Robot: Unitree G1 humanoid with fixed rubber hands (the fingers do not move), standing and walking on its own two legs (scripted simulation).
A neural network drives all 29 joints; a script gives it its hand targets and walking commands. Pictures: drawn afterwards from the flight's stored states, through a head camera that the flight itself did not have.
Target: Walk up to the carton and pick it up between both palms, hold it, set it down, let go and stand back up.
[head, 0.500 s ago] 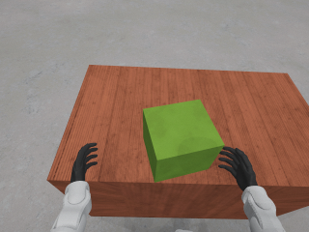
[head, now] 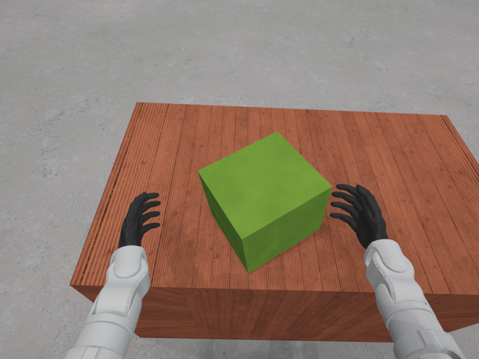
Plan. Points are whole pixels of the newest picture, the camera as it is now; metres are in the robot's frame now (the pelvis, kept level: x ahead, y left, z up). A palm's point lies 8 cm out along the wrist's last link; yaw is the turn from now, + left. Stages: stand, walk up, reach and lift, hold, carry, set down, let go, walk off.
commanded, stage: reach and lift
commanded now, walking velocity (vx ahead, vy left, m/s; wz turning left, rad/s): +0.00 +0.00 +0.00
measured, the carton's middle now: (262, 202) +0.41 -0.04 -0.04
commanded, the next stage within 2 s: none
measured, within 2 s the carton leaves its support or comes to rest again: neither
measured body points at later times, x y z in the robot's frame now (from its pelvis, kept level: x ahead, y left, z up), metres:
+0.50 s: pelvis +0.01 +0.00 +0.00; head +0.08 +0.01 +0.45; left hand +0.40 +0.17 +0.03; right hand +0.43 -0.20 +0.07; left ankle -0.01 +0.13 -0.73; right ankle +0.02 -0.10 -0.73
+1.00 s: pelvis +0.04 +0.00 -0.01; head +0.14 +0.00 +0.43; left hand +0.43 +0.17 -0.03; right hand +0.49 -0.20 +0.04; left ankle -0.01 +0.13 -0.73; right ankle +0.03 -0.10 -0.73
